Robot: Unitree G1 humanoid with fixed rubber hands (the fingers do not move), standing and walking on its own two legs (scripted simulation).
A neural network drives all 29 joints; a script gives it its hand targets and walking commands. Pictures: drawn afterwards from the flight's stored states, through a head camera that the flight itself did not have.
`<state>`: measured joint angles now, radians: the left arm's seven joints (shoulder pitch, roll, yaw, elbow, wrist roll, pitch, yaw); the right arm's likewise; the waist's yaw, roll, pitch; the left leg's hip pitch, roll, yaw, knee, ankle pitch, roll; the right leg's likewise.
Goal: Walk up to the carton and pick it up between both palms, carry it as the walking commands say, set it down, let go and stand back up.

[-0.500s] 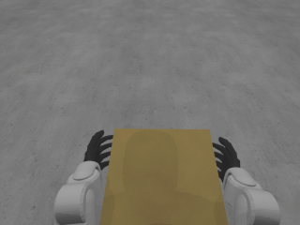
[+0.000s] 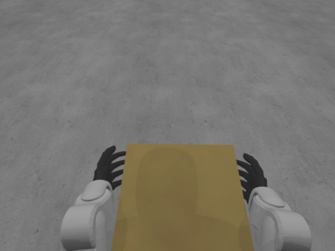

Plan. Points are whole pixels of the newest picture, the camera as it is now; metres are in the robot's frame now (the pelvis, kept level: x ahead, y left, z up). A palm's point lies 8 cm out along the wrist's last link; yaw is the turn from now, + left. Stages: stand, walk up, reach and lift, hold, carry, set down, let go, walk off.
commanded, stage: carry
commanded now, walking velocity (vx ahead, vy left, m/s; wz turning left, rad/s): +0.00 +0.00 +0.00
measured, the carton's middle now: (178, 206) +0.23 +0.00 +0.02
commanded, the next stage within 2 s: hold in 0.68 s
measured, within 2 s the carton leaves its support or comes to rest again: neither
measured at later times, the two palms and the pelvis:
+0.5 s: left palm (102, 187) +0.24 +0.16 +0.09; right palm (251, 192) +0.24 -0.15 +0.08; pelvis -0.01 +0.00 +0.00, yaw +0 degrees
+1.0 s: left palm (108, 195) +0.24 +0.16 +0.05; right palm (246, 199) +0.24 -0.15 +0.04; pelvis -0.01 +0.00 +0.01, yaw +0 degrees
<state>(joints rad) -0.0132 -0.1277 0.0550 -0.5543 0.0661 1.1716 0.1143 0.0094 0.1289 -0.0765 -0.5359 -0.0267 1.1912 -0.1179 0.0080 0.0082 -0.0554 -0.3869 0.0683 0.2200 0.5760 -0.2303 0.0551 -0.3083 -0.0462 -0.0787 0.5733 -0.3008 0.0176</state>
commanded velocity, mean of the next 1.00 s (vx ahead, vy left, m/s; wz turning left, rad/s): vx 0.00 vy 0.00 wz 0.00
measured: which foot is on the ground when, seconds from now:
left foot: down 0.00-1.00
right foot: down 0.00-1.00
